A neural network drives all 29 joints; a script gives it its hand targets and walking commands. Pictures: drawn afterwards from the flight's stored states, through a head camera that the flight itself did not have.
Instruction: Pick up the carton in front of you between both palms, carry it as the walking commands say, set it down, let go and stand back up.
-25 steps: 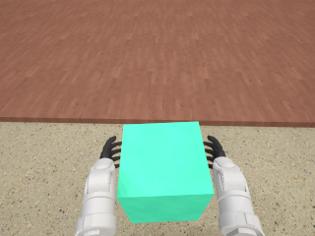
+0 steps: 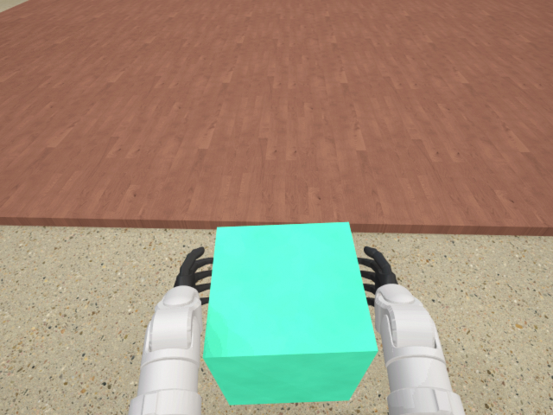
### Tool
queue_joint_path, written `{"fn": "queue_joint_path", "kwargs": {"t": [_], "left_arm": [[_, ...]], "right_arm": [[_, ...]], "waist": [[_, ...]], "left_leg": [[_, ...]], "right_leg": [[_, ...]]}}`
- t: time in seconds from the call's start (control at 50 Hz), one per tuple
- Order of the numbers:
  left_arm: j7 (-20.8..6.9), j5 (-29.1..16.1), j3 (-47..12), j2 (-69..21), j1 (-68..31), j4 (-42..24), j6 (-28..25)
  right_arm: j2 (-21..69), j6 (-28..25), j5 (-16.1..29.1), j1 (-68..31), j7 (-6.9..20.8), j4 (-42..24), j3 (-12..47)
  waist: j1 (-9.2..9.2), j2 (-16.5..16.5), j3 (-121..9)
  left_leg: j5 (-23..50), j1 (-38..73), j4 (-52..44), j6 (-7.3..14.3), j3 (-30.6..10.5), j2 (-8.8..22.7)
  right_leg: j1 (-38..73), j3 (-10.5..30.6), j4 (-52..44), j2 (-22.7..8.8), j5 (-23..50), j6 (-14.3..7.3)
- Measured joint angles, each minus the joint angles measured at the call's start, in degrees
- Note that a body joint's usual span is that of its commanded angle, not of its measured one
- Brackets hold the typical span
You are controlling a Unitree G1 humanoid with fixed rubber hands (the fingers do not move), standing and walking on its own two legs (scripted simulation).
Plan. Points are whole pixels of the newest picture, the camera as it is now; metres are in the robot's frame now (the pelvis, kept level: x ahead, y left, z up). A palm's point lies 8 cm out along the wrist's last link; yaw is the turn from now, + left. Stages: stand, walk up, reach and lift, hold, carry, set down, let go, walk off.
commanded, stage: hold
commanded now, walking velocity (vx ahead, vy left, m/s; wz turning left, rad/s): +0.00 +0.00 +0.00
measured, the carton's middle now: (286, 318) +0.29 +0.00 -0.04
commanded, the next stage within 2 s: carry in 0.82 s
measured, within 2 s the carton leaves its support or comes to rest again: neither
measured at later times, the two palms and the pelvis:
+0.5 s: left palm (183, 298) +0.28 +0.15 +0.05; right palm (389, 295) +0.27 -0.15 +0.05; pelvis -0.02 +0.00 +0.00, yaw +0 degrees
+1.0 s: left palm (177, 278) +0.30 +0.16 +0.06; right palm (378, 272) +0.31 -0.14 +0.06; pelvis +0.02 +0.01 -0.01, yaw +2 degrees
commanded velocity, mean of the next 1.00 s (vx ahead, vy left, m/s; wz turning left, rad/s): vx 0.11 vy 0.00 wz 0.00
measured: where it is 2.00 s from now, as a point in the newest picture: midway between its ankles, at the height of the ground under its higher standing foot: (270, 345)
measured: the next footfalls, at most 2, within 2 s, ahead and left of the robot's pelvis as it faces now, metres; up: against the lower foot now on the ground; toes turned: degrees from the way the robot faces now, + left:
right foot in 1.24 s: +0.18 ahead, -0.09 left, +0.00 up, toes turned -9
left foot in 1.60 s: +0.47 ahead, +0.15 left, +0.00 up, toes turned +14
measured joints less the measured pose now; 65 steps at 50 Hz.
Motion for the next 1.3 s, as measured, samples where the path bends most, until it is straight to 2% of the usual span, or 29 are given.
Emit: {"fn": "queue_joint_path", "kwargs": {"t": [0.12,0.26,0.52,0.8,0.84,0.88,0.94,0.98,1.04,1.12,1.18,1.22,1.26,1.3], "left_arm": [[0.39,-1.26,-1.88,0.38,1.65,-4.01,2.45],[-0.06,-0.2,-0.55,0.04,0.12,-2.5,4.07],[-0.48,0.68,2.0,-0.67,-2.65,-0.83,3.13],[-0.58,0.56,0.36,-0.22,-0.93,-2.38,3.64],[-0.39,0.22,-0.02,-0.13,-0.66,-2.81,4.23],[0.0,-0.41,-0.69,0.02,0.02,-3.54,4.86],[0.75,-1.56,-2.2,0.2,0.74,-6.33,6.45],[1.23,-2.54,-3.05,0.25,1.07,-9.33,7.83],[2.23,-4.12,-3.94,0.62,2.55,-14.99,11.22],[3.22,-7.38,-4.14,1.79,4.47,-21.69,16.55],[4.39,-9.17,-5.02,1.44,5.37,-26.55,20.17],[4.71,-9.89,-5.86,1.09,6.42,-30.32,22.12],[5.0,-10.43,-7.45,1.2,7.13,-33.35,23.8],[5.33,-10.65,-9.39,1.31,8.37,-34.49,25.21]], "right_arm": [[-0.34,2.41,1.06,1.64,-0.35,-4.01,1.81],[0.0,4.04,0.18,-0.04,0.17,-2.31,0.54],[0.65,3.28,-0.58,-2.73,0.39,-0.84,-1.67],[0.24,3.72,-0.29,-1.08,0.3,-2.22,0.03],[0.12,4.1,0.1,-0.66,0.12,-2.57,0.32],[-0.06,4.58,0.92,0.18,-0.21,-3.35,0.75],[-0.34,5.97,2.47,1.31,-0.83,-6.42,1.4],[-0.48,7.18,3.84,1.63,-1.14,-9.29,1.57],[-0.34,10.21,5.49,1.79,-2.13,-13.31,2.81],[-0.48,15.35,7.01,2.35,-3.47,-18.35,5.48],[-0.85,19.44,8.18,4.65,-4.84,-24.97,6.88],[-1.03,21.76,9.14,6.35,-5.33,-29.74,7.27],[-1.21,23.71,9.99,8.08,-5.74,-34.24,7.22],[-1.33,25.52,11.09,10.53,-6.17,-37.19,6.65]], "waist": [[0.11,-0.04,-0.36],[0.16,-0.04,0.56],[0.21,0.04,1.31],[0.21,-0.04,0.97],[0.12,-0.12,-1.05],[-0.02,-0.21,-3.44],[-0.56,-0.5,-6.29],[-0.8,-1.07,-7.46],[-0.47,-2.0,-9.4],[0.25,-0.12,-11.13],[0.28,1.29,-11.0],[0.08,1.8,-10.67],[-0.45,2.03,-10.6],[-0.53,1.76,-11.24]], "left_leg": [[0.7,1.67,-1.4,0.04,0.08,-0.01],[0.61,2.11,-0.47,0.05,0.17,-0.04],[0.44,0.74,1.12,-0.08,0.03,-0.04],[0.57,1.83,-0.43,-0.16,-0.08,0.13],[-0.29,-1.04,1.67,-0.25,-0.21,0.08],[-4.25,-4.21,5.0,-0.27,-0.21,0.14],[-9.92,-8.51,9.11,-0.1,1.12,0.98],[-8.4,-10.04,9.63,0.04,2.8,1.33],[-4.82,-9.84,8.03,0.46,4.51,0.66],[-6.78,-8.69,5.82,1.23,5.74,1.93],[-6.78,-6.57,2.69,0.64,5.3,3.25],[-8.34,-5.4,3.01,0.16,4.98,3.82],[-12.26,-6.46,8.86,-0.09,4.84,4.24],[-14.76,-11.78,21.56,0.47,6.02,4.4]], "right_leg": [[1.61,0.12,-1.34,-0.08,0.69,0.06],[2.01,0.21,-0.36,-0.05,0.6,0.03],[0.62,0.11,1.31,0.08,0.38,-0.03],[1.76,0.04,-0.31,0.16,0.54,-0.12],[-0.92,-0.17,1.55,0.2,-0.26,-0.05],[-3.6,-0.57,3.92,0.21,-3.22,-0.09],[-6.39,-1.51,5.29,-0.11,-5.36,-0.43],[-7.97,-1.85,6.42,-0.83,-3.68,-0.37],[-10.27,-1.58,10.68,-2.23,-8.83,-0.55],[-16.31,-6.56,18.95,-2.53,-16.14,-0.62],[-18.47,-10.04,15.52,-1.41,-13.45,-0.46],[-17.51,-12.7,8.94,-0.65,-8.82,-0.31],[-15.44,-14.57,4.7,-0.42,-1.51,-1.77],[-15.02,-15.77,6.91,-0.84,-1.82,-3.54]]}}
